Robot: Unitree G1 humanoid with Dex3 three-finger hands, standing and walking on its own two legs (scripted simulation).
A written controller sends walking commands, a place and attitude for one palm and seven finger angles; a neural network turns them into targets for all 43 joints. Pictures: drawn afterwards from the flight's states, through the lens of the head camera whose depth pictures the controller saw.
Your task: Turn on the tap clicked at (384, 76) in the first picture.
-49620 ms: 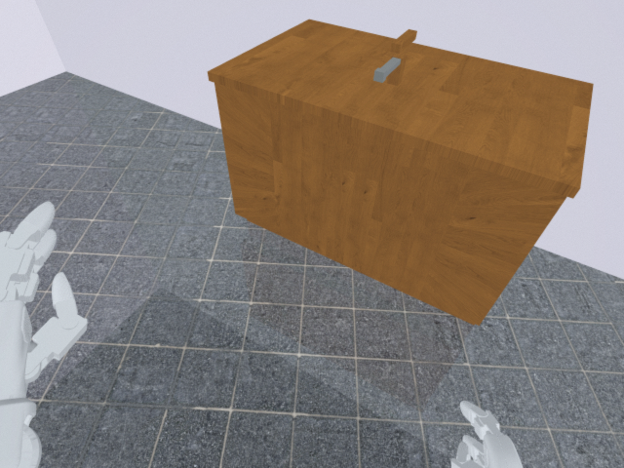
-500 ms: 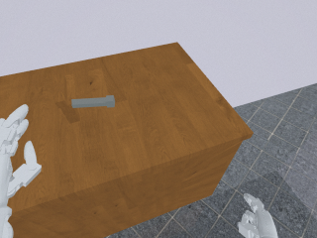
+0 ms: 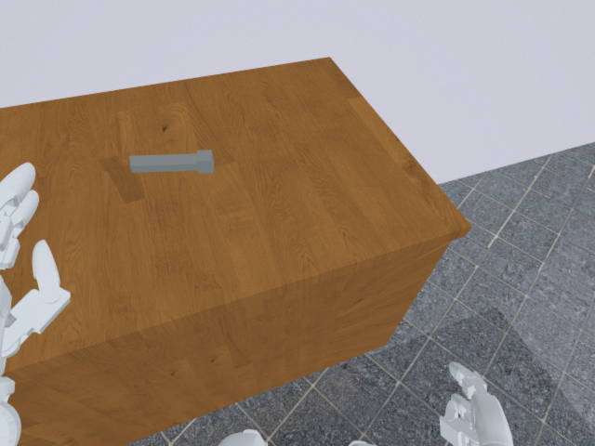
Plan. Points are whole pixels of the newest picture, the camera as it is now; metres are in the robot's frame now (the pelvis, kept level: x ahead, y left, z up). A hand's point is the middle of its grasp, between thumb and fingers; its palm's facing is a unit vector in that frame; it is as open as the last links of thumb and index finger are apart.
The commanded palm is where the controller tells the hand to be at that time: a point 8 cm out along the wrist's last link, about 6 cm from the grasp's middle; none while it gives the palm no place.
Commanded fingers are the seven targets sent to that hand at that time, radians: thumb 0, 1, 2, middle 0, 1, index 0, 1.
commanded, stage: step back with the hand held close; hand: left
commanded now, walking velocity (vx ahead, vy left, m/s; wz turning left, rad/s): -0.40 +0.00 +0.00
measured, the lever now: (205, 161) +0.54 +0.19 +0.05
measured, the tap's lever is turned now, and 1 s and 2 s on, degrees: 75 75 75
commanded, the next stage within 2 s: stop stepping back and stand still in 0.58 s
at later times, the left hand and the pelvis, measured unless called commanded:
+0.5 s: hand (53, 387) +0.14 +0.20 +0.18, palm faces +0.34 -0.84 -0.43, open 7.4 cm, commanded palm +0.08 +0.25 +0.19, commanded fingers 0.00 0.90 0.90 -0.20 -0.30 -0.20 -0.30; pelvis -0.07 -0.03 +0.01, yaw +1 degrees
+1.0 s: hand out of the picture -0.02 +0.16 +0.17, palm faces +0.38 -0.83 -0.40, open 7.4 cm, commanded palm -0.07 +0.20 +0.19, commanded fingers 0.00 0.90 0.90 -0.20 -0.30 -0.20 -0.30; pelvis -0.22 -0.08 +0.00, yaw +1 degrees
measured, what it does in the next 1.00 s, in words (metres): walks backwards: right foot, then left foot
